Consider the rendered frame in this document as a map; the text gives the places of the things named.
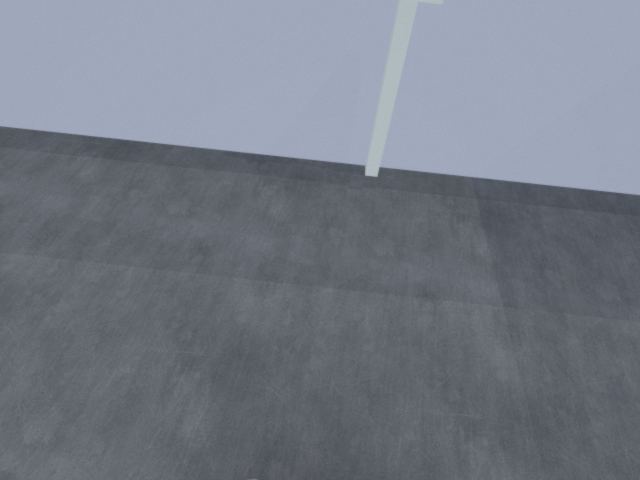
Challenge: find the panel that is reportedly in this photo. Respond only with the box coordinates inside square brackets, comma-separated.
[365, 0, 444, 177]

